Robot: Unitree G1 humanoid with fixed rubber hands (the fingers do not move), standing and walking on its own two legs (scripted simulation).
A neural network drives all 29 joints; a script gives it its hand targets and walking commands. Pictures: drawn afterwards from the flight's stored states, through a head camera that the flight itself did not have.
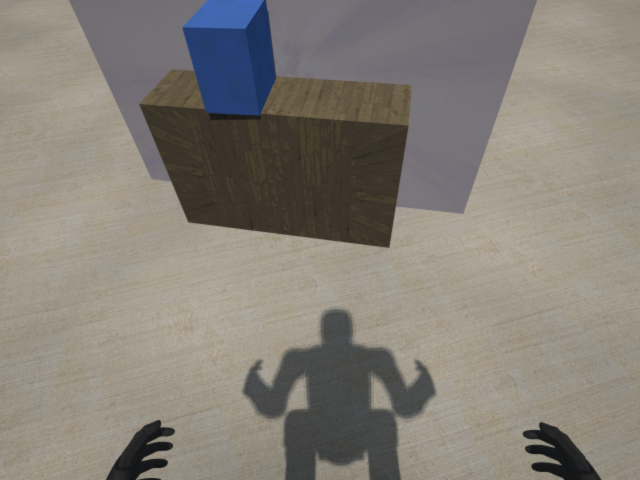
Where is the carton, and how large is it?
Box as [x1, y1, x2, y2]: [182, 0, 275, 115]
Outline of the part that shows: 207,0 182,27 206,112 259,115 275,79 265,0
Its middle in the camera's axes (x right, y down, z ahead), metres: -0.27 -0.55 +1.20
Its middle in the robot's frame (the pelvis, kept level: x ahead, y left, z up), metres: +1.28 +0.31 -0.06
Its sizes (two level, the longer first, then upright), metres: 0.233 0.174 0.255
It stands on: a pedestal, 0.57 m high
